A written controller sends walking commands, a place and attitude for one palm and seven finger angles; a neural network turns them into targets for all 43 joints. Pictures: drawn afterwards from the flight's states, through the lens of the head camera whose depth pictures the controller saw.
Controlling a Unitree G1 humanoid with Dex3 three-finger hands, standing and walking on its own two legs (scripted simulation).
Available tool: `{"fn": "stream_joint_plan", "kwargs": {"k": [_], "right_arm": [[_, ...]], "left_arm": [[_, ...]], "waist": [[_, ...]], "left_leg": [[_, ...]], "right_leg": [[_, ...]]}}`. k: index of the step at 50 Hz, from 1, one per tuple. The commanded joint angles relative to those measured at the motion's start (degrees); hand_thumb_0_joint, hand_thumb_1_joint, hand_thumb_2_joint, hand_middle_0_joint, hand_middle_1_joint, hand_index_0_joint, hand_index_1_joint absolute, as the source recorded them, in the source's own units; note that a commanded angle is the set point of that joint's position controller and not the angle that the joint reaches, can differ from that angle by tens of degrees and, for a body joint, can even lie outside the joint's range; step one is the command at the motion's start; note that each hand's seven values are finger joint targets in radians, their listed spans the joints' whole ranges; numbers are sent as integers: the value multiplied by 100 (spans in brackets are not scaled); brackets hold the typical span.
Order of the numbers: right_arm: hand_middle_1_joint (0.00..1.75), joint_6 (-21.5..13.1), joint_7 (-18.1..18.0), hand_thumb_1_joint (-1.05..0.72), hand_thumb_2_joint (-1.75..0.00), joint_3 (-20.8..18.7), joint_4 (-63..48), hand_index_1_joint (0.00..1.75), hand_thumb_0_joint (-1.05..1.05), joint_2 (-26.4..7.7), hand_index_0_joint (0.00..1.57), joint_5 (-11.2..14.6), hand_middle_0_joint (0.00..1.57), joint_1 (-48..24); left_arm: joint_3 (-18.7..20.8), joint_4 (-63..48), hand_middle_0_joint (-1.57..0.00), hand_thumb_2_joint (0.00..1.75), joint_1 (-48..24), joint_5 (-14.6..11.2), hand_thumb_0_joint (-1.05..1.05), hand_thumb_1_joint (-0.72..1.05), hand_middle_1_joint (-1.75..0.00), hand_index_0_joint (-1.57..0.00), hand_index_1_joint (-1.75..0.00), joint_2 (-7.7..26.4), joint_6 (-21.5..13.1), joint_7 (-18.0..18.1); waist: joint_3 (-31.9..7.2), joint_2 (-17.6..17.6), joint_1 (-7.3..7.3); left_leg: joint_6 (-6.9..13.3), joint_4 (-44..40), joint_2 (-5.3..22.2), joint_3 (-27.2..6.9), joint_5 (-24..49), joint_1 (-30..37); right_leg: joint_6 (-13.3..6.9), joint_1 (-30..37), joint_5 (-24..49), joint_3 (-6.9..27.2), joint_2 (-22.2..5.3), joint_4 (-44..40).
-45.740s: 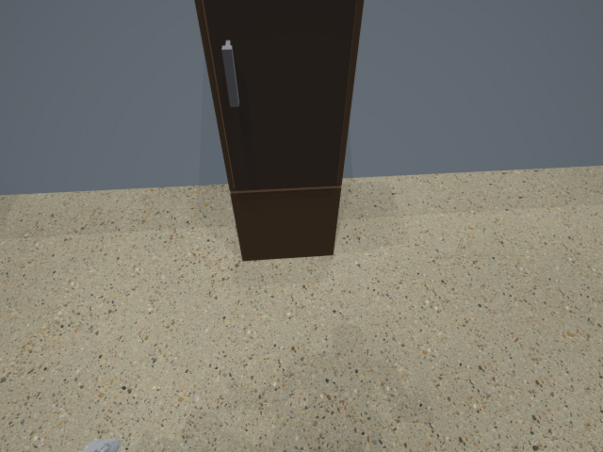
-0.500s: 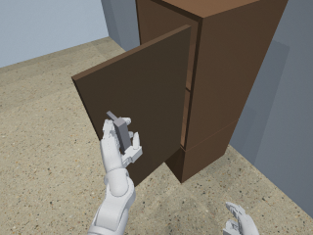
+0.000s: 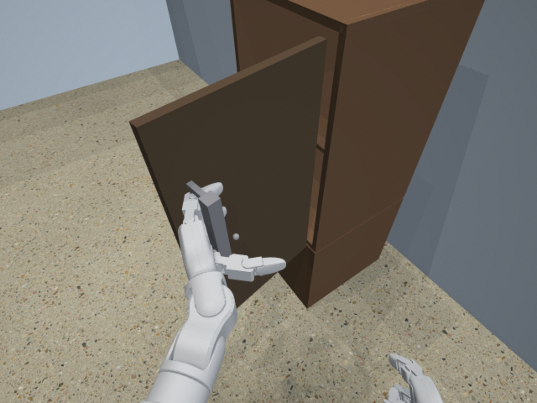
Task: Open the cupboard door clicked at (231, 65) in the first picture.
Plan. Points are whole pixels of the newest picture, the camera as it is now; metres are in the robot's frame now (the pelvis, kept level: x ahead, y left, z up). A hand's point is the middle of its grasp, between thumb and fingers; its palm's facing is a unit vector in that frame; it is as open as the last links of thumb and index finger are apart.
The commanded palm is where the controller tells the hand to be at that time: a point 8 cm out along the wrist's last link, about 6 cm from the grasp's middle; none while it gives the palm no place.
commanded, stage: open thumb and fingers to let go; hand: left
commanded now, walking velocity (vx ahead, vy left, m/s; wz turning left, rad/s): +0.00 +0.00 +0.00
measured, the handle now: (208, 222) +0.37 +0.12 +0.08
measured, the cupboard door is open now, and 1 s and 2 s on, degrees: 100 100 100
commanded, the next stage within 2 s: slide the hand sideways off the handle in 0.12 s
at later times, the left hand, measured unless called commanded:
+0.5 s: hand (224, 253) +0.31 +0.08 +0.09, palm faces -0.11 -0.99 -0.02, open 16.3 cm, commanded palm +0.27 +0.12 +0.08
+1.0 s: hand (198, 289) +0.25 +0.11 +0.08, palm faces -0.03 -1.00 -0.02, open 16.3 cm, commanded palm +0.22 +0.17 +0.08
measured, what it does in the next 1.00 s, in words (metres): stands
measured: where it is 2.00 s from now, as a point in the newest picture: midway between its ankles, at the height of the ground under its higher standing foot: outside the picture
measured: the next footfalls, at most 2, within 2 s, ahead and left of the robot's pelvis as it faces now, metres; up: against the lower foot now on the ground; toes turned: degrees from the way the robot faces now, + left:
none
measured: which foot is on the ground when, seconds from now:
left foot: down 0.00-1.00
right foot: down 0.00-1.00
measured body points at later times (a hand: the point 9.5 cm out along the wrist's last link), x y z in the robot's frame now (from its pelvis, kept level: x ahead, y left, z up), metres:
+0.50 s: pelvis -0.01 +0.02 +0.00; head +0.00 +0.00 +0.44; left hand +0.31 +0.14 +0.09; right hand +0.15 -0.20 -0.10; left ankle +0.00 +0.12 -0.72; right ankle +0.02 -0.09 -0.72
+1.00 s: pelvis +0.02 +0.01 -0.01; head +0.04 +0.00 +0.44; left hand +0.25 +0.17 +0.08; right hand +0.21 -0.20 -0.08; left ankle +0.00 +0.12 -0.72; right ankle +0.02 -0.09 -0.72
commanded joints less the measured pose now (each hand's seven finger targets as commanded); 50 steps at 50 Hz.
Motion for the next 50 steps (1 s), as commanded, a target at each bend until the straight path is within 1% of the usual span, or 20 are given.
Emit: {"fn": "stream_joint_plan", "kwargs": {"k": [1, 5, 11, 12, 13, 14, 15, 17, 19, 20, 23, 27, 29, 33, 35, 36, 40, 43, 46, 50], "right_arm": [[30, -273, -17, -90, -90, -148, -891, 30, 0, -485, 20, 20, 20, -702], [30, -315, 35, -90, -90, -166, -852, 30, 0, -494, 20, 14, 20, -647], [30, -359, 88, -90, -90, -200, -846, 30, 0, -496, 20, 18, 20, -628], [30, -331, 102, -90, -90, -165, -699, 30, 0, -655, 20, 22, 20, -260], [30, -355, 50, -90, -90, -223, -905, 30, 0, -683, 20, 98, 20, -182], [30, -411, -11, -90, -90, -193, -973, 30, 0, -660, 20, 135, 20, -227], [30, -479, -44, -90, -90, -154, -994, 30, 0, -650, 20, 196, 20, -188], [30, -659, -91, -90, -90, -72, -1103, 30, 0, -688, 20, 316, 20, -210], [30, -821, -126, -90, -90, -22, -1166, 30, 0, -680, 20, 432, 20, -280], [30, -891, -128, -90, -90, -24, -1190, 30, 0, -712, 20, 445, 20, -279], [30, -1077, -16, -90, -90, -34, -1250, 30, 0, -708, 20, 447, 20, -284], [30, -1135, 119, -90, -90, -69, -1334, 30, 0, -723, 20, 406, 20, -205], [30, -1136, 172, -90, -90, -80, -1406, 30, 0, -687, 20, 389, 20, -221], [30, -1094, 198, -90, -90, -69, -1512, 30, 0, -714, 20, 372, 20, -219], [30, -1059, 188, -90, -90, -71, -1564, 30, 0, -707, 20, 373, 20, -215], [30, -1047, 182, -90, -90, -74, -1604, 30, 0, -695, 20, 372, 20, -247], [30, -1040, 136, -90, -90, -74, -1657, 30, 0, -676, 20, 362, 20, -184], [30, -1095, 70, -90, -90, -77, -1603, 30, 0, -695, 20, 342, 20, -110], [30, -1194, 33, -90, -90, -83, -1607, 30, 0, -671, 20, 349, 20, -88], [30, -1264, -7, -90, -90, -92, -1583, 30, 0, -717, 20, 366, 20, -57]], "left_arm": [[-117, -1240, -18, 30, -1848, 206, 0, -50, -50, -18, -50, -217, -351, 146], [-317, -1168, -15, 30, -2035, 335, 0, -50, -30, -15, -30, -413, -328, 278], [-462, -1216, -15, 30, -2084, 395, 0, -50, -30, -15, -30, -550, -295, 323], [-1510, -1089, -15, 30, -1841, 779, 0, -50, -30, -15, -30, -243, -475, -824], [-1071, -1445, -15, 30, -2145, 553, 0, -50, -30, -15, -30, 222, -699, -1453], [-1019, -1590, -15, 30, -2158, 418, 0, -50, -30, -15, -30, 377, -859, -1932], [-1119, -1637, -15, 30, -2278, 278, 0, -50, -30, -15, -30, 383, -965, -2352], [-1214, -1419, -15, 30, -2235, -236, 0, -50, -30, -15, -30, 316, -1015, -3170], [-934, -1220, -15, 30, -2128, -838, 0, -50, -30, -15, -30, 199, -893, -3449], [-694, -1197, -15, 30, -1908, -988, 0, -50, -30, -15, -30, 295, -857, -3436], [-420, -1423, -15, 30, -1353, -1012, 0, -50, -30, -15, -30, 402, -800, -3164], [-284, -1830, -15, 30, -712, -747, 0, -50, -30, -15, -30, 606, -777, -2923], [-296, -2139, -15, 30, -295, -648, 0, -50, -30, -15, -30, 630, -775, -2925], [-54, -2502, -15, 30, 529, -658, 0, -50, -30, -15, -30, 898, -654, -2990], [110, -2834, -15, 30, 837, -701, 0, -50, -30, -15, -30, 1034, -594, -3017], [83, -3055, -15, 30, 959, -691, 0, -50, -30, -15, -30, 1036, -562, -3032], [71, -3588, -15, 30, 1428, -644, 0, -50, -30, -15, -30, 1092, -501, -2984], [170, -3840, -15, 30, 1611, -653, 0, -50, -30, -15, -30, 1272, -613, -2987], [118, -4119, -15, 30, 1814, -728, 0, -50, -30, -15, -30, 1239, -813, -3127], [337, -4042, -15, 30, 2354, -879, 0, -50, -30, -15, -30, 1424, -922, -3416]], "waist": [[-1151, -575, -27], [-1188, -559, -75], [-1258, -563, -88], [-1070, -932, -431], [-1478, -772, -324], [-1606, -459, -243], [-1528, -262, -321], [-1296, -252, -371], [-1040, -281, -331], [-1030, -514, -216], [-1055, -452, -5], [-1097, -677, 70], [-1172, -379, 138], [-1107, -457, 231], [-1084, -498, 213], [-1113, -344, 198], [-981, -349, 88], [-969, -416, 12], [-1096, -152, -18], [-1071, -412, -12]], "left_leg": [[108, -388, -117, -74, 907, 180], [84, -357, -81, -139, 941, 180], [54, -299, -43, -166, 1014, 185], [155, -268, -64, -179, 1131, 310], [185, -221, -92, -137, 1270, 367], [196, -193, -122, -98, 1329, 467], [178, -216, -113, -154, 1270, 574], [195, -273, -120, -239, 1016, 598], [139, -383, -100, -327, 665, 505], [113, -453, -93, -368, 559, 417], [70, -555, -84, -377, 680, 399], [63, -540, -38, -289, 986, 356], [45, -520, -35, -208, 1245, 432], [48, -486, -29, -127, 1390, 309], [51, -470, -23, -90, 1559, 301], [57, -436, -36, -56, 1582, 334], [61, -342, -30, -108, 1685, 314], [94, -212, -53, -117, 1613, 291], [86, -95, -79, -154, 1744, 332], [108, 9, -98, -167, 1715, 148]], "right_leg": [[107, 635, 724, 440, -88, -731], [73, 449, 664, 318, -35, -556], [52, 335, 683, 254, 4, -428], [54, 211, 1179, 399, -4, -358], [39, 401, 1464, 417, -44, -308], [35, 516, 1612, 468, -55, -272], [27, 403, 1510, 432, -52, -267], [31, 274, 1250, 369, 6, -305], [52, 163, 802, 271, 59, -396], [62, 227, 648, 233, 71, -423], [67, 312, 640, 180, 72, -381], [79, 466, 940, 206, 61, -313], [59, 568, 1181, 229, 45, -273], [59, 746, 1427, 257, 65, -263], [75, 855, 1721, 270, 60, -261], [83, 849, 1785, 290, 60, -246], [105, 714, 1875, 257, 65, -182], [127, 593, 1842, 299, 76, -176], [126, 537, 1962, 287, 59, -51], [155, 586, 2109, 301, 52, -1]]}}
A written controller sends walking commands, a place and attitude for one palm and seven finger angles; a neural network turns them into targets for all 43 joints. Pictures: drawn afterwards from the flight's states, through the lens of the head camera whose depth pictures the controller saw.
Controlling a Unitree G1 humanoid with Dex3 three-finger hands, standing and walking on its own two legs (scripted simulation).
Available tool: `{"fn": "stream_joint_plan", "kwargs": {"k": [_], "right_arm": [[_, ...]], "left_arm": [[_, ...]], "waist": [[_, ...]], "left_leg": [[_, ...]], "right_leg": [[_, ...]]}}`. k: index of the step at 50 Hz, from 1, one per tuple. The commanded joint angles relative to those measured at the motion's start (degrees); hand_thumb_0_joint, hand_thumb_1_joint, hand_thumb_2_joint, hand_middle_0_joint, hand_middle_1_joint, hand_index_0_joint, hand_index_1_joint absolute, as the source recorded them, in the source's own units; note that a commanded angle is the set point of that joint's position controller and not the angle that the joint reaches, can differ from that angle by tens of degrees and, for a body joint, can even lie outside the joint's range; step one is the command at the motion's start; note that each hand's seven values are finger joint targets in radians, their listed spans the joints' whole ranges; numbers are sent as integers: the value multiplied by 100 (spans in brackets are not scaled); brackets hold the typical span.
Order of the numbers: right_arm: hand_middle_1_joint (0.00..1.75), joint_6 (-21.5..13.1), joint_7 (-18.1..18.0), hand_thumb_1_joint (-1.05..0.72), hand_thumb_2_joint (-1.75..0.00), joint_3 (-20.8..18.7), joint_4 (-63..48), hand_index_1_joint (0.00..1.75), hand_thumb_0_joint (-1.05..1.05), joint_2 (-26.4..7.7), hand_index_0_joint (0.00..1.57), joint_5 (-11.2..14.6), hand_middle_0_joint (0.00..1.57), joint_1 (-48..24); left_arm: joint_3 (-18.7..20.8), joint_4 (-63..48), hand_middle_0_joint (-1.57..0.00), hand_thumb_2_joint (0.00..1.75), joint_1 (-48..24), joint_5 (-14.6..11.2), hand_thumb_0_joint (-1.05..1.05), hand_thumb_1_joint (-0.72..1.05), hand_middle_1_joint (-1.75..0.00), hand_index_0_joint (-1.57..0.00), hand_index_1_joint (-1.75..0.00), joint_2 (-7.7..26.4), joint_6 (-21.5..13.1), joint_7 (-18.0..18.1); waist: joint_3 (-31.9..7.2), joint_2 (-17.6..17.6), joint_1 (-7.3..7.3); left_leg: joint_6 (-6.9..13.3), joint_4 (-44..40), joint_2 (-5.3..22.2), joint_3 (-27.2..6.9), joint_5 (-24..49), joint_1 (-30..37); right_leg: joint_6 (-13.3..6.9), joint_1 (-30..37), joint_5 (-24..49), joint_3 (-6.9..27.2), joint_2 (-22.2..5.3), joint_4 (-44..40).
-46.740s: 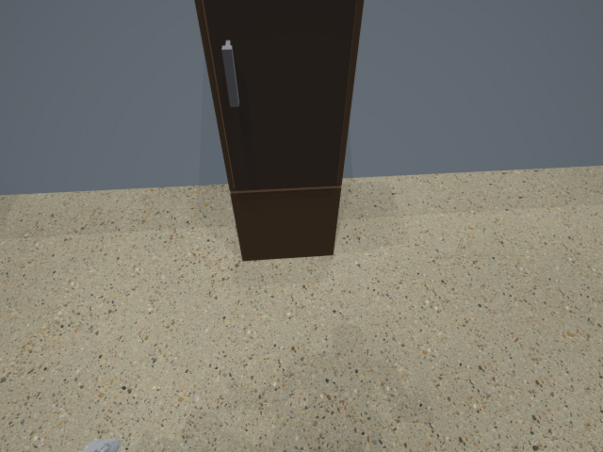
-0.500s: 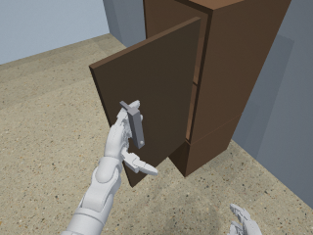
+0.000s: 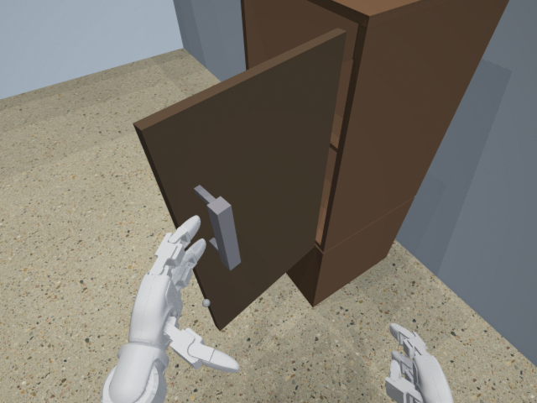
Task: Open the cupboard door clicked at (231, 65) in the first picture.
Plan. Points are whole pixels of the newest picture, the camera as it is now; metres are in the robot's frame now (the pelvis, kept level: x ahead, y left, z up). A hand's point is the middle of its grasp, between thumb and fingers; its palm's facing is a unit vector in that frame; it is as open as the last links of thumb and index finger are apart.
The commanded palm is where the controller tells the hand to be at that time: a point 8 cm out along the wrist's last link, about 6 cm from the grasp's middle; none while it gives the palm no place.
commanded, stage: slide the hand sideways off the handle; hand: left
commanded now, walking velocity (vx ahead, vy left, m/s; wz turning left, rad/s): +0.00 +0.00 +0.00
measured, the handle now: (217, 228) +0.34 +0.11 +0.09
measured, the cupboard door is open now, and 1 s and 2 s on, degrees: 100 100 100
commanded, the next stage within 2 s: draw the hand back to the body in 0.42 s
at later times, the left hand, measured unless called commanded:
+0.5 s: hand (174, 342) +0.18 +0.13 +0.08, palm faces -0.02 -1.00 -0.05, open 16.3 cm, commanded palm +0.16 +0.19 +0.09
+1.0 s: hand (123, 326) +0.18 +0.18 +0.12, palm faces +0.02 -1.00 -0.08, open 16.3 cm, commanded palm +0.15 +0.24 +0.13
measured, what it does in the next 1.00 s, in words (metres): stands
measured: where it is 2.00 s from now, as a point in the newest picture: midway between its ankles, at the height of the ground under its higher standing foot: outside the picture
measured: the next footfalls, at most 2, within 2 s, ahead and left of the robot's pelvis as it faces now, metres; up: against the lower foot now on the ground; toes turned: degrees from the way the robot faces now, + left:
none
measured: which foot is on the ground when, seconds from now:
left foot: down 0.00-1.00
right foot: down 0.00-1.00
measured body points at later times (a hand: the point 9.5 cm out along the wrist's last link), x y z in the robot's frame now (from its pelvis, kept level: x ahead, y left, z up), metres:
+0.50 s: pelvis -0.02 -0.01 -0.01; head +0.00 -0.03 +0.44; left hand +0.18 +0.18 +0.09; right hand +0.17 -0.24 -0.08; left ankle -0.03 +0.11 -0.71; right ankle +0.00 -0.10 -0.71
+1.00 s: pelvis -0.01 +0.00 +0.01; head -0.01 -0.02 +0.46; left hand +0.18 +0.23 +0.13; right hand +0.18 -0.21 -0.06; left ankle -0.03 +0.11 -0.71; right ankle +0.00 -0.10 -0.71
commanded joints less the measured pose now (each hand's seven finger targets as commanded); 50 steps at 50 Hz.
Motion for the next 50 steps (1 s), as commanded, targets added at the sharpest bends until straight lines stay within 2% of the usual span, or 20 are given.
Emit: {"fn": "stream_joint_plan", "kwargs": {"k": [1, 8, 10, 12, 13, 15, 17, 19, 20, 22, 24, 27, 29, 33, 35, 38, 42, 46, 49, 50], "right_arm": [[30, -368, -87, -90, -90, -206, -919, 30, 0, -560, 20, 56, 20, -279], [30, -445, -155, -90, -90, -189, -1012, 30, 0, -599, 20, 107, 20, -342], [30, -504, -161, -90, -90, -176, -1016, 30, 0, -596, 20, 112, 20, -330], [30, -576, -176, -90, -90, -193, -1035, 30, 0, -606, 20, 112, 20, -320], [30, -588, -187, -90, -90, -203, -1004, 30, 0, -630, 20, 119, 20, -311], [30, -653, -203, -90, -90, -199, -1026, 30, 0, -629, 20, 129, 20, -320], [30, -706, -217, -90, -90, -206, -990, 30, 0, -644, 20, 145, 20, -308], [30, -740, -238, -90, -90, -212, -984, 30, 0, -660, 20, 156, 20, -348], [30, -779, -245, -90, -90, -205, -978, 30, 0, -667, 20, 155, 20, -371], [30, -835, -276, -90, -90, -205, -934, 30, 0, -675, 20, 174, 20, -344], [30, -894, -293, -90, -90, -194, -911, 30, 0, -686, 20, 178, 20, -375], [30, -1001, -298, -90, -90, -203, -889, 30, 0, -674, 20, 198, 20, -348], [30, -1021, -305, -90, -90, -200, -875, 30, 0, -668, 20, 206, 20, -384], [30, -1055, -319, -90, -90, -175, -828, 30, 0, -652, 20, 238, 20, -450], [30, -1101, -323, -90, -90, -151, -829, 30, 0, -665, 20, 260, 20, -452], [30, -1157, -353, -90, -90, -142, -766, 30, 0, -702, 20, 263, 20, -457], [30, -1234, -370, -90, -90, -132, -719, 30, 0, -703, 20, 284, 20, -446], [30, -1295, -393, -90, -90, -124, -634, 30, 0, -720, 20, 286, 20, -458], [30, -1354, -387, -90, -90, -100, -601, 30, 0, -719, 20, 297, 20, -496], [30, -1365, -390, -90, -90, -95, -577, 30, 0, -710, 20, 294, 20, -497]], "left_arm": [[303, -1528, -15, 30, -278, -155, 0, -50, -30, -15, -30, 264, -526, -313], [811, -1573, -15, 30, 384, -436, 0, -50, -30, -15, -30, 603, -499, -669], [744, -1732, -15, 30, 218, -490, 0, -50, -30, -15, -30, 575, -573, -729], [809, -1758, -15, 30, 432, -544, 0, -50, -30, -15, -30, 595, -649, -766], [991, -1653, -15, 30, 519, -558, 0, -50, -30, -15, -30, 768, -666, -777], [917, -1709, -15, 30, 478, -605, 0, -50, -30, -15, -30, 692, -732, -840], [1057, -1682, -15, 30, 528, -626, 0, -50, -30, -15, -30, 806, -777, -871], [1172, -1570, -15, 30, 487, -675, 0, -50, -30, -15, -30, 904, -778, -891], [1025, -1680, -15, 30, 297, -685, 0, -50, -30, -15, -30, 791, -808, -922], [1129, -1559, -15, 30, 235, -714, 0, -50, -30, -15, -30, 883, -819, -920], [1091, -1470, -15, 30, 1, -733, 0, -50, -30, -15, -30, 879, -814, -920], [1169, -1557, -15, 30, 69, -739, 0, -50, -30, -15, -30, 925, -814, -889], [1453, -1585, -15, 30, 213, -759, 0, -50, -30, -15, -30, 1169, -751, -877], [1641, -1506, -15, 30, 364, -833, 0, -50, -30, -15, -30, 1212, -544, -882], [1512, -1686, -15, 30, 199, -889, 0, -50, -30, -15, -30, 1118, -484, -934], [1631, -1595, -15, 30, 217, -954, 0, -50, -30, -15, -30, 1207, -345, -1010], [1802, -1821, -15, 30, 261, -1029, 0, -50, -30, -15, -30, 1274, -249, -1124], [1976, -1839, -15, 30, 212, -1105, 0, -50, -30, -15, -30, 1379, -141, -1227], [2051, -2054, -15, 34, 129, -1132, 0, -40, -30, -15, -30, 1469, -84, -1316], [2120, -2003, -16, 36, 227, -1151, 0, -36, -30, -16, -30, 1486, -39, -1334]], "waist": [[-1132, -425, -113], [-896, -498, -46], [-815, -301, -120], [-816, -381, -95], [-763, -458, -82], [-693, -504, -124], [-670, -269, -99], [-537, -476, -116], [-609, -366, -161], [-550, -325, -156], [-479, -432, -170], [-753, -221, -74], [-870, -289, 11], [-620, -311, 54], [-510, -117, -14], [-387, -357, -21], [-495, -115, 20], [-475, -247, 22], [-530, 104, 44], [-547, -2, 65]], "left_leg": [[8, -376, -68, -219, 2172, 260], [24, -301, -118, -209, 1885, -75], [20, -273, -130, -219, 1733, -103], [25, -240, -130, -225, 1591, -167], [25, -213, -120, -234, 1510, -253], [32, -179, -135, -224, 1300, -357], [25, -162, -140, -222, 1183, -378], [24, -139, -135, -244, 962, -534], [37, -119, -150, -231, 929, -484], [29, -120, -139, -242, 797, -522], [34, -113, -137, -260, 671, -575], [36, -214, -131, -266, 772, -387], [36, -260, -125, -256, 888, -397], [40, -433, -94, -268, 960, -289], [39, -517, -95, -263, 910, -179], [51, -596, -75, -306, 937, -116], [44, -719, -75, -309, 1095, 129], [54, -810, -60, -355, 1281, 294], [40, -882, -59, -363, 1533, 525], [39, -905, -56, -372, 1623, 552]], "right_leg": [[38, 748, 2532, 234, 87, -338], [69, 782, 2400, 313, 54, -383], [74, 634, 2204, 316, 46, -381], [85, 585, 1993, 336, 42, -399], [83, 585, 1867, 403, 41, -447], [109, 514, 1592, 466, 8, -510], [86, 424, 1342, 485, 8, -525], [105, 384, 923, 603, -26, -647], [112, 352, 840, 625, -39, -668], [104, 271, 551, 639, -39, -725], [114, 232, 251, 706, -61, -808], [92, 360, 407, 612, -51, -753], [94, 597, 569, 658, -74, -773], [87, 621, 699, 525, -15, -849], [99, 552, 680, 462, -9, -895], [105, 599, 679, 428, 24, -987], [101, 704, 954, 280, 46, -972], [107, 826, 1212, 216, 65, -1023], [79, 945, 1520, 167, 64, -1022], [82, 1010, 1632, 135, 72, -1027]]}}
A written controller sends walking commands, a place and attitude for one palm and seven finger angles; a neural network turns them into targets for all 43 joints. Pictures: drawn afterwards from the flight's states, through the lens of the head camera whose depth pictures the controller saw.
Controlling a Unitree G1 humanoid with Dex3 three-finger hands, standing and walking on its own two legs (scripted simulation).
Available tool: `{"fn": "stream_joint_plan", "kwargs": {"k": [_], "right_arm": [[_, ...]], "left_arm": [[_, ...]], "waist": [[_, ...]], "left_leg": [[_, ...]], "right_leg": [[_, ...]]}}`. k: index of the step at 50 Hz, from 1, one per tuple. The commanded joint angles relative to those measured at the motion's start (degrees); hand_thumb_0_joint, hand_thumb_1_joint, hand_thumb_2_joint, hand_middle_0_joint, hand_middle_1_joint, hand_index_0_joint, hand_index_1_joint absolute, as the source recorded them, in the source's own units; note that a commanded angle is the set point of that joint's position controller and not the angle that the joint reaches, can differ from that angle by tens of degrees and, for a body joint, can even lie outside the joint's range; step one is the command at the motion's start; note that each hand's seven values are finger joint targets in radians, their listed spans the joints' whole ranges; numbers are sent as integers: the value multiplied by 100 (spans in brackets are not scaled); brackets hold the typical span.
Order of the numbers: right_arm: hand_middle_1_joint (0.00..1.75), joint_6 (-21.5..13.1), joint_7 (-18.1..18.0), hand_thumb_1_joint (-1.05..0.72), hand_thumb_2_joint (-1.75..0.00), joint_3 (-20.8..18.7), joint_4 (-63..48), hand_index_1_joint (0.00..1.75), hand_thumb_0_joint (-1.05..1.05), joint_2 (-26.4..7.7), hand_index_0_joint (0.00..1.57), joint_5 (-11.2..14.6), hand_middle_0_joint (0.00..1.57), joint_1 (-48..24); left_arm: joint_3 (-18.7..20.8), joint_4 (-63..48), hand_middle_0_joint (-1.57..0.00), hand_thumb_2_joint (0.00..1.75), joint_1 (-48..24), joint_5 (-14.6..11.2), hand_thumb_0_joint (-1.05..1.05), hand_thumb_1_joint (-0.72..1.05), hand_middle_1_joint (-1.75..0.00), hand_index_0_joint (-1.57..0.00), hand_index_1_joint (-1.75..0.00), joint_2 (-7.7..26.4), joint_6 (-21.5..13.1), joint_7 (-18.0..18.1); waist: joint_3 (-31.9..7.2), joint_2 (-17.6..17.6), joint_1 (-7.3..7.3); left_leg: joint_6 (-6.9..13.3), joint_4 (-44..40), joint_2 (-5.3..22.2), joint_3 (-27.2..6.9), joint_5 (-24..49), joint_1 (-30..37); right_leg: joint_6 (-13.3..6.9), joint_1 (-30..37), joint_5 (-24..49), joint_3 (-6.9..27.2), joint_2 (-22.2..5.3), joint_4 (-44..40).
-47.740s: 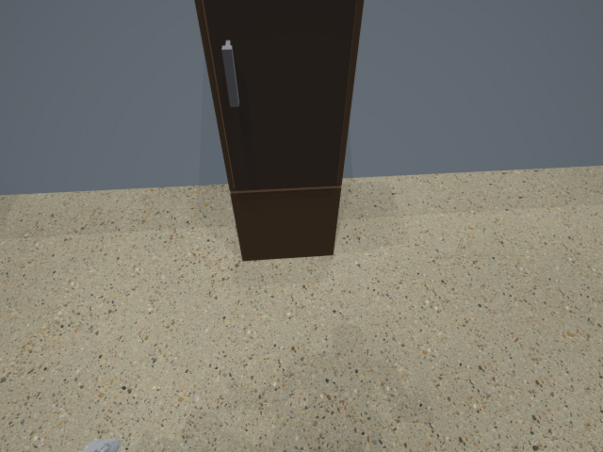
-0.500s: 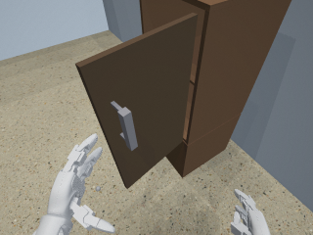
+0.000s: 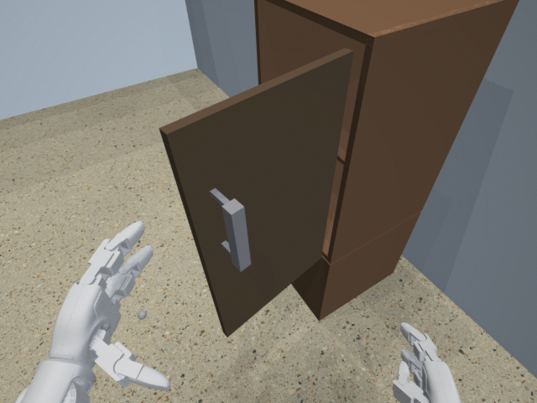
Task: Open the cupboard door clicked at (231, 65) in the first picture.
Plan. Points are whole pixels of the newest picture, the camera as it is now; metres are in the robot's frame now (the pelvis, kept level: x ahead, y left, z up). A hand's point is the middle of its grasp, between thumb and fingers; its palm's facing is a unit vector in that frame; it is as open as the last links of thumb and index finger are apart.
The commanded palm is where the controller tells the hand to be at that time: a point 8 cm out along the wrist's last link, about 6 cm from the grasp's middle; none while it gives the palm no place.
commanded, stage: draw the hand back to the body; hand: left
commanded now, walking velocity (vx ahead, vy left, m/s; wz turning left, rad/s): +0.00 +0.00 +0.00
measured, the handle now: (229, 230) +0.35 +0.10 +0.08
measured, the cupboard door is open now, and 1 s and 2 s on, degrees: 100 100 100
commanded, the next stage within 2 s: step back with the hand held close in 1.10 s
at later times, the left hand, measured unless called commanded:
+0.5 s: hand (76, 282) +0.21 +0.24 +0.16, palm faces +0.34 -0.85 -0.40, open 11.8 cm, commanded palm +0.17 +0.29 +0.17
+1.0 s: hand (50, 278) +0.20 +0.26 +0.17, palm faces +0.42 -0.82 -0.38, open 7.5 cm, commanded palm +0.16 +0.30 +0.19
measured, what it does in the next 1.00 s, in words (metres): stands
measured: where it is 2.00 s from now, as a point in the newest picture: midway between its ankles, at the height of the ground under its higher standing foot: outside the picture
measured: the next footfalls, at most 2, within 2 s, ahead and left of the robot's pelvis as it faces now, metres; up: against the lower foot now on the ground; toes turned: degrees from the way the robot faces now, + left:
none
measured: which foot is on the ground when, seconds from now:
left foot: down 0.00-1.00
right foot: down 0.00-1.00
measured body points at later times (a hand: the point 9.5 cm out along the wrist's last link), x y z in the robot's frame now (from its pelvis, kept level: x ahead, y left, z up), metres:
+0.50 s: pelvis +0.02 +0.01 +0.03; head +0.01 -0.01 +0.47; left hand +0.19 +0.28 +0.18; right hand +0.20 -0.20 -0.06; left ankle -0.01 +0.11 -0.72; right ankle +0.00 -0.10 -0.72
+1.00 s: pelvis +0.01 +0.01 +0.03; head -0.01 -0.01 +0.48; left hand +0.18 +0.30 +0.19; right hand +0.19 -0.22 -0.06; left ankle -0.01 +0.11 -0.72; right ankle +0.00 -0.10 -0.72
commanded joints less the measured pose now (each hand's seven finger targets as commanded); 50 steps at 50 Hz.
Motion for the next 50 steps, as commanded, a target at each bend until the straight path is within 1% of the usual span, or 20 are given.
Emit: {"fn": "stream_joint_plan", "kwargs": {"k": [1, 2, 3, 4, 5, 6, 10, 11, 13, 17, 22, 26, 27, 33, 34, 36, 39, 46, 48, 50], "right_arm": [[30, -409, -47, -90, -90, -213, -930, 30, 0, -576, 20, 51, 20, -639], [30, -255, -139, -90, -90, -266, -927, 30, 0, -529, 20, -99, 20, -636], [30, -191, -156, -90, -90, -227, -880, 30, 0, -424, 20, -150, 20, -623], [30, -108, -136, -90, -90, -207, -877, 30, 0, -427, 20, -157, 20, -666], [30, -19, -120, -90, -90, -207, -847, 30, 0, -430, 20, -155, 20, -675], [30, 27, -92, -90, -90, -201, -856, 30, 0, -443, 20, -173, 20, -695], [30, 142, -75, -90, -90, -222, -774, 30, 0, -461, 20, -228, 20, -760], [30, 178, -75, -90, -90, -223, -747, 30, 0, -453, 20, -237, 20, -801], [30, 224, -80, -90, -90, -234, -700, 30, 0, -480, 20, -253, 20, -852], [30, 301, -45, -90, -90, -254, -644, 30, 0, -464, 20, -266, 20, -891], [30, 429, -4, -90, -90, -303, -574, 30, 0, -463, 20, -276, 20, -928], [30, 545, 0, -90, -90, -326, -553, 30, 0, -473, 20, -266, 20, -988], [30, 564, 0, -90, -90, -337, -552, 30, 0, -477, 20, -259, 20, -996], [30, 615, -18, -90, -90, -361, -476, 30, 0, -484, 20, -261, 20, -1051], [30, 629, -16, -90, -90, -364, -475, 30, 0, -479, 20, -254, 20, -1044], [30, 625, -16, -90, -90, -375, -455, 30, 0, -495, 20, -251, 20, -1048], [30, 640, 3, -90, -90, -388, -449, 30, 0, -504, 20, -242, 20, -1073], [30, 609, -13, -90, -90, -409, -438, 30, 0, -507, 20, -254, 20, -1110], [30, 594, -22, -90, -90, -398, -415, 30, 0, -504, 20, -257, 20, -1121], [30, 573, -31, -90, -90, -397, -419, 30, 0, -494, 20, -259, 20, -1131]], "left_arm": [[655, -1370, -16, 37, -368, -152, 0, -32, -30, -16, -30, 755, -249, -120], [821, -1860, -16, 39, -441, 744, 0, -29, -30, -16, -30, 1570, -271, 780], [731, -1583, -16, 40, -125, 871, 0, -26, -30, -16, -30, 1212, -159, 1181], [440, -1608, -16, 42, -23, 980, 0, -22, -30, -16, -30, 896, -116, 1385], [379, -1595, -16, 43, 115, 1050, 0, -18, -30, -16, -30, 815, -92, 1524], [339, -1782, -16, 45, 44, 1128, 0, -15, -30, -16, -30, 849, -112, 1630], [462, -1832, -17, 51, 28, 1306, 0, -1, -30, -17, -30, 1009, -164, 1885], [505, -1729, -17, 52, 29, 1318, 0, 2, -30, -17, -30, 1029, -159, 1918], [649, -1789, -17, 55, -131, 1362, 0, 9, -30, -17, -30, 1175, -184, 1973], [808, -1851, -18, 62, -39, 1377, 0, 23, -30, -18, -30, 1201, -217, 2014], [1102, -1704, -18, 69, 69, 1343, 0, 41, -30, -18, -30, 1296, -205, 2016], [1311, -1565, -19, 75, -161, 1302, 0, 55, -30, -19, -30, 1397, -209, 2011], [1365, -1616, -19, 76, -203, 1301, 0, 58, -30, -19, -30, 1431, -220, 2012], [1735, -1488, -20, 86, -395, 1246, 0, 80, -30, -20, -30, 1674, -242, 2031], [1707, -1469, -20, 87, -419, 1221, 0, 83, -30, -20, -30, 1620, -242, 2021], [1837, -1554, -20, 90, -572, 1216, 0, 90, -30, -20, -30, 1730, -272, 2036], [1599, -1309, -20, 90, -463, 1201, 0, 90, -30, -20, -30, 1481, -249, 1989], [1728, -1475, -20, 90, -585, 1209, 0, 90, -30, -20, -30, 1667, -306, 2001], [1763, -1457, -20, 90, -615, 1221, 0, 90, -30, -20, -30, 1714, -306, 2014], [1765, -1454, -20, 90, -624, 1211, 0, 90, -30, -20, -30, 1700, -310, 2013]], "waist": [[-500, -189, 12], [-329, -194, 189], [80, -275, 102], [176, -300, 54], [134, -139, 51], [31, -3, 41], [-48, -81, 51], [18, -228, 65], [33, -129, 87], [-94, 16, 128], [-39, -136, 174], [116, -228, 174], [79, -73, 176], [131, -17, 223], [130, -45, 199], [99, 131, 212], [264, -118, 176], [128, 52, 218], [208, 89, 224], [254, -66, 224]], "left_leg": [[18, -779, -64, -231, 1512, 263], [44, -1046, 10, -166, 1474, 244], [11, -1151, -10, -135, 1310, 219], [23, -1249, 19, -128, 1300, 328], [29, -1321, 39, -124, 1458, 472], [24, -1422, 47, -126, 1573, 629], [24, -1684, 92, -104, 2008, 1019], [29, -1757, 96, -109, 1990, 1044], [13, -1860, 103, -99, 2122, 1150], [-34, -1993, 122, -102, 2614, 1394], [-72, -2071, 164, -83, 3050, 1526], [-42, -2161, 147, -47, 2770, 1508], [-48, -2173, 148, -40, 2787, 1541], [-25, -2212, 129, -1, 2691, 1568], [-17, -2224, 135, 3, 2661, 1589], [-21, -2237, 126, 0, 2699, 1611], [5, -2284, 139, 2, 2491, 1592], [41, -2302, 92, 28, 2244, 1640], [23, -2317, 88, 10, 2199, 1621], [32, -2339, 103, -11, 2155, 1596]], "right_leg": [[69, 554, 1468, 251, 49, -697], [10, 864, 1386, 551, -48, -979], [9, 766, 1168, 538, -75, -1180], [22, 819, 1142, 505, -100, -1243], [16, 921, 1254, 464, -90, -1267], [14, 1036, 1351, 443, -102, -1295], [16, 1327, 1616, 401, -87, -1457], [20, 1365, 1599, 395, -78, -1509], [0, 1498, 1658, 407, -75, -1609], [-2, 1719, 1910, 391, -74, -1662], [12, 1872, 2183, 387, -48, -1757], [7, 1896, 2104, 424, -30, -1874], [3, 1910, 2090, 435, -33, -1877], [-9, 1987, 2140, 487, -23, -1995], [1, 1977, 2124, 485, -33, -1995], [-6, 2001, 2127, 495, -28, -2010], [16, 1913, 1961, 487, -25, -2086], [12, 1958, 1796, 548, -35, -2163], [-3, 1948, 1731, 561, -21, -2201], [6, 1922, 1686, 546, -5, -2200]]}}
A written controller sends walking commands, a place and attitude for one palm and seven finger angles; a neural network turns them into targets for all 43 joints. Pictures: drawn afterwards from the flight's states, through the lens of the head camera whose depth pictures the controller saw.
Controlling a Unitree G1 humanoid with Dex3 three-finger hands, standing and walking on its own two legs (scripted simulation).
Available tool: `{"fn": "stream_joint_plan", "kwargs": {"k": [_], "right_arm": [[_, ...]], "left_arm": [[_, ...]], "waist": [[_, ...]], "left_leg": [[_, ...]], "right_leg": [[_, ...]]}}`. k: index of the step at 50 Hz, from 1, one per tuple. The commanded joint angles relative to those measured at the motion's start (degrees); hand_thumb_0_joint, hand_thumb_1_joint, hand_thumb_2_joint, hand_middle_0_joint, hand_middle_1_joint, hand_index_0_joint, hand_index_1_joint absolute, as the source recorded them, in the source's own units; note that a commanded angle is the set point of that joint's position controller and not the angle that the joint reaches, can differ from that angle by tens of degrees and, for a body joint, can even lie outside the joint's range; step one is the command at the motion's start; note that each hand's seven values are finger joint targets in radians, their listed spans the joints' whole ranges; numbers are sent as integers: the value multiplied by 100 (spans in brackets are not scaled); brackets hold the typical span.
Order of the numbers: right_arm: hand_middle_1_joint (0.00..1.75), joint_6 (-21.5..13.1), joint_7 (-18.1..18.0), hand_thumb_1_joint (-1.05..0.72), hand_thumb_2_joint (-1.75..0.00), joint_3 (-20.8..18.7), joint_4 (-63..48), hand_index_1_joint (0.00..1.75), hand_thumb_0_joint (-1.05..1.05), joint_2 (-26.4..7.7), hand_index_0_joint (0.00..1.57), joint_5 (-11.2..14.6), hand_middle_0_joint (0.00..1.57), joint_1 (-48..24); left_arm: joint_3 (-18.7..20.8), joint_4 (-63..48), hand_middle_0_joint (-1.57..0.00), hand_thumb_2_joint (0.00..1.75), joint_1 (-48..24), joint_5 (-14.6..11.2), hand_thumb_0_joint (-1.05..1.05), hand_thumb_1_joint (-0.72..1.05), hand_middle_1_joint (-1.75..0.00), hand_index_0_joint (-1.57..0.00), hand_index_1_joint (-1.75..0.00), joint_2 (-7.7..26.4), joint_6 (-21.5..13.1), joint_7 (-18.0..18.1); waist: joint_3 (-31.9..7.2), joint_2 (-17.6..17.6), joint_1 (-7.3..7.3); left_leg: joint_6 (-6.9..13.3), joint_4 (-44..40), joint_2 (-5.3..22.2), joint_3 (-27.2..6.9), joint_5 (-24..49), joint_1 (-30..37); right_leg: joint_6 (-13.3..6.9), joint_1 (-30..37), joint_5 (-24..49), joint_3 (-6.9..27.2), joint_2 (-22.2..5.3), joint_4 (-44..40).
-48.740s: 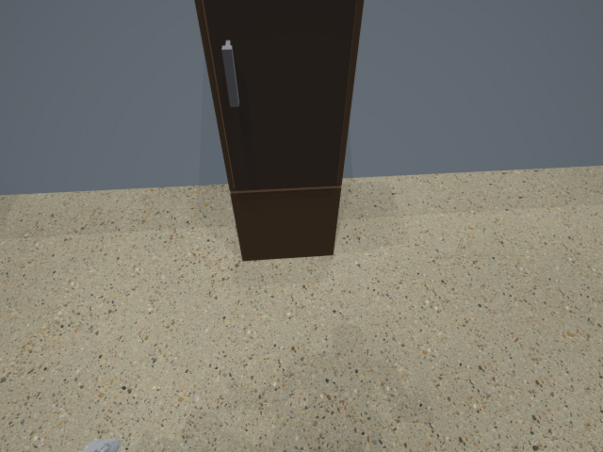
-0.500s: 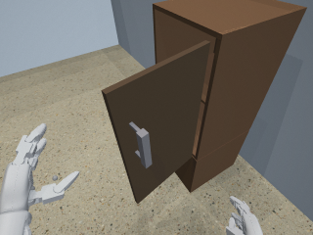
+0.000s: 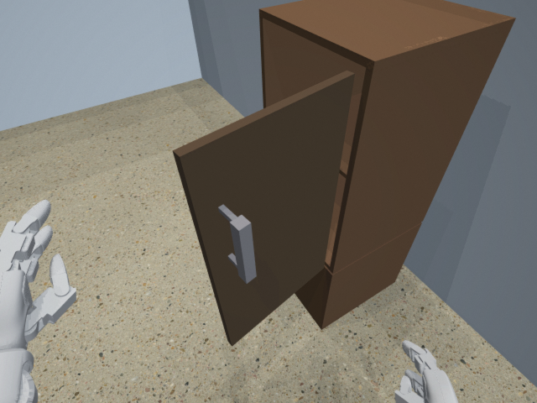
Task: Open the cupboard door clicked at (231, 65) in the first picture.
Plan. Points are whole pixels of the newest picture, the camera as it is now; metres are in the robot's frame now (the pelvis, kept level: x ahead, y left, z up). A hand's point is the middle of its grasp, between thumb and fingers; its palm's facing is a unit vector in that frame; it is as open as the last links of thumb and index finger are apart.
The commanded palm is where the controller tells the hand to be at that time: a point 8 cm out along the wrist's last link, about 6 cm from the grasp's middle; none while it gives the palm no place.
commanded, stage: draw the hand back to the body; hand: left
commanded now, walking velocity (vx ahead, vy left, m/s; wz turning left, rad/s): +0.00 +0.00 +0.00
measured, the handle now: (236, 244) +0.34 +0.10 +0.05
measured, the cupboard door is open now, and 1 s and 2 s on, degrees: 100 100 100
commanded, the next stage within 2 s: step back with the hand held close in 0.10 s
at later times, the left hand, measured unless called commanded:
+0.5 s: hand (68, 298) +0.18 +0.26 +0.14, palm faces +0.34 -0.80 -0.49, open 7.4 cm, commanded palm +0.12 +0.31 +0.17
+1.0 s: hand (9, 353) +0.12 +0.28 +0.15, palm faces +0.43 -0.79 -0.45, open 7.4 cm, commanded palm +0.05 +0.33 +0.17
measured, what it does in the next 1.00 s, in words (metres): shifts its weight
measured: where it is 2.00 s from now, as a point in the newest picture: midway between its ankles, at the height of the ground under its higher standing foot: outside the picture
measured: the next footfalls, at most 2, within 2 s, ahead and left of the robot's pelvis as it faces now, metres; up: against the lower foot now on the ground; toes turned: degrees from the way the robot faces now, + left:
right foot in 1.36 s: -0.21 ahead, -0.10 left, +0.00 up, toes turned -2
left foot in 1.60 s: -0.12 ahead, +0.09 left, +0.00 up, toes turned -2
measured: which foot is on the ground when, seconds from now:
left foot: down 0.00-1.00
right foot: down 0.00-1.00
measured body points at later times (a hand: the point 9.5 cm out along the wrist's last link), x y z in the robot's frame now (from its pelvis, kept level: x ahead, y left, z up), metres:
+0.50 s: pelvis -0.02 +0.01 +0.00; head +0.00 +0.00 +0.45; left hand +0.16 +0.30 +0.17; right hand +0.16 -0.23 -0.09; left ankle -0.02 +0.10 -0.74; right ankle +0.00 -0.11 -0.75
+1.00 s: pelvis -0.09 +0.03 -0.02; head -0.06 +0.04 +0.42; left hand +0.09 +0.32 +0.17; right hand +0.09 -0.21 -0.10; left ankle -0.03 +0.10 -0.74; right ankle +0.00 -0.11 -0.75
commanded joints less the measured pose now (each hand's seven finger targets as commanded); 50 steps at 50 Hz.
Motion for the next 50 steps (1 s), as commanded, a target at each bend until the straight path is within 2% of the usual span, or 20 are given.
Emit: {"fn": "stream_joint_plan", "kwargs": {"k": [1, 5, 8, 10, 11, 12, 13, 14, 16, 18, 20, 22, 25, 30, 34, 38, 40, 44, 47, 50], "right_arm": [[30, -346, -65, -90, -90, -181, -938, 30, 0, -559, 20, 25, 20, -790], [30, -371, -64, -90, -90, -168, -904, 30, 0, -554, 20, 23, 20, -802], [30, -370, -62, -90, -90, -170, -881, 30, 0, -561, 20, 20, 20, -808], [30, -398, -63, -90, -90, -183, -886, 30, 0, -560, 20, 17, 20, -806], [30, -433, -66, -90, -90, -171, -910, 30, 0, -565, 20, 19, 20, -845], [30, -318, -69, -90, -90, -143, -1129, 30, 0, -636, 20, 106, 20, -671], [30, -239, -75, -90, -90, -139, -1034, 30, 0, -549, 20, 83, 20, -647], [30, -172, -72, -90, -90, -180, -1006, 30, 0, -566, 20, 47, 20, -644], [30, -79, -44, -90, -90, -227, -1098, 30, 0, -665, 20, 36, 20, -646], [30, -22, -69, -90, -90, -256, -1155, 30, 0, -688, 20, 36, 20, -661], [30, 67, -82, -90, -90, -297, -1233, 30, 0, -689, 20, 60, 20, -649], [30, 148, -98, -90, -90, -337, -1307, 30, 0, -675, 20, 83, 20, -657], [30, 214, -133, -90, -90, -359, -1387, 30, 0, -666, 20, 103, 20, -660], [30, 212, -163, -90, -90, -381, -1486, 30, 0, -695, 20, 90, 20, -639], [30, 145, -154, -90, -90, -382, -1531, 30, 0, -737, 20, 84, 20, -600], [30, 46, -137, -90, -90, -388, -1571, 30, 0, -796, 20, 80, 20, -554], [30, -2, -132, -90, -90, -381, -1574, 30, 0, -781, 20, 77, 20, -470], [30, -69, -105, -90, -90, -376, -1557, 30, 0, -758, 20, 68, 20, -405], [30, -95, -99, -90, -90, -363, -1467, 30, 0, -737, 20, 51, 20, -343], [30, -97, -116, -90, -90, -323, -1365, 30, 0, -679, 20, 48, 20, -332]], "left_arm": [[748, -1332, -20, 90, -555, 13, 0, 90, -30, -20, -30, 1163, -395, 106], [712, -1233, -20, 90, -546, 15, 0, 90, -30, -20, -30, 1118, -399, 96], [721, -1073, -20, 90, -525, 11, 0, 90, -30, -20, -30, 1116, -386, 87], [718, -1208, -20, 90, -551, 2, 0, 90, -30, -20, -30, 1119, -426, 78], [838, -1657, -20, 90, -978, 2, 0, 90, -30, -20, -30, 1335, -475, 106], [1552, -1782, -20, 90, -1241, -2, 0, 90, -30, -20, -30, 1971, -687, 148], [1482, -1485, -20, 90, -1115, 33, 0, 90, -30, -20, -30, 1846, -735, 113], [1190, -1080, -20, 90, -394, 31, 0, 90, -30, -20, -30, 1416, -692, 60], [909, -1214, -20, 90, 45, 47, 0, 90, -30, -20, -30, 1147, -691, 8], [952, -1384, -20, 90, 233, 42, 0, 90, -30, -20, -30, 1193, -707, 32], [1075, -1477, -20, 90, 435, 25, 0, 90, -30, -20, -30, 1307, -681, 65], [1221, -1602, -20, 90, 500, 19, 0, 90, -30, -20, -30, 1448, -669, 102], [1310, -1843, -20, 90, 593, 21, 0, 90, -30, -20, -30, 1541, -672, 154], [1380, -2115, -20, 90, 687, 57, 0, 90, -30, -20, -30, 1572, -706, 221], [1361, -2216, -20, 90, 581, 118, 0, 90, -30, -20, -30, 1518, -763, 250], [1414, -2231, -20, 90, 386, 205, 0, 90, -30, -20, -30, 1476, -846, 273], [1420, -2236, -20, 90, 347, 231, 0, 90, -30, -20, -30, 1455, -888, 284], [1376, -2376, -20, 90, 165, 237, 0, 90, -30, -20, -30, 1451, -970, 295], [1385, -2329, -20, 90, 164, 214, 0, 90, -30, -20, -30, 1482, -1034, 345], [1375, -2397, -20, 90, 238, 165, 0, 90, -30, -20, -30, 1514, -1085, 415]], "waist": [[-418, 1, 6], [-256, 109, 4], [-196, -121, 15], [-347, -45, 7], [-524, 170, 16], [111, -210, -250], [212, -337, -263], [86, -553, -279], [-409, -263, -302], [-756, -98, -289], [-1030, -265, -289], [-1131, -534, -296], [-1172, -317, -299], [-1062, -50, -280], [-860, 62, -297], [-610, 253, -319], [-552, 61, -352], [-463, -273, -419], [-426, -467, -442], [-494, -448, -468]], "left_leg": [[1, -320, 122, -218, 1264, -224], [-4, -361, 119, -228, 1119, -276], [5, -388, 118, -249, 1042, -297], [21, -355, 112, -222, 1056, -227], [28, -315, 92, -228, 1154, -158], [113, -137, 194, -336, 659, -661], [106, -68, 156, -424, 436, -783], [111, 46, 171, -396, 554, -685], [98, 144, 208, -317, 905, -596], [67, 90, 271, -341, 1337, -674], [59, 121, 346, -341, 1615, -683], [50, 199, 364, -355, 1735, -829], [40, 254, 397, -401, 1832, -976], [106, 63, 572, -609, 1528, -1463], [231, -168, 718, -761, 522, -2262], [393, -464, 866, -978, -1040, -3263], [419, -358, 834, -964, -1409, -3463], [328, 180, 549, -824, -1752, -3182], [199, 825, 325, -697, -1719, -2549], [104, 1055, 259, -713, -1366, -1880]], "right_leg": [[-41, 148, 770, 321, -84, -306], [-48, 84, 606, 323, -86, -363], [-42, 80, 499, 323, -72, -419], [-31, 106, 544, 349, -90, -407], [-40, 181, 689, 384, -100, -386], [-24, -562, 805, 914, -356, -684], [-50, -660, 620, 930, -477, -779], [-46, -757, 661, 929, -523, -776], [-37, -612, 1101, 824, -571, -541], [-17, -328, 1600, 656, -556, -230], [20, -262, 1877, 639, -535, -10], [30, -198, 2112, 633, -546, 131], [1, -244, 2196, 634, -561, 336], [44, -301, 1631, 588, -399, 717], [78, -113, 1122, 611, -327, 1066], [102, 197, 702, 627, -238, 1507], [92, 173, 635, 719, -285, 1521], [-39, -542, -128, 1089, -530, 906], [-191, -1489, -1180, 1343, -777, 265], [-257, -2155, -1346, 1180, -869, 147]]}}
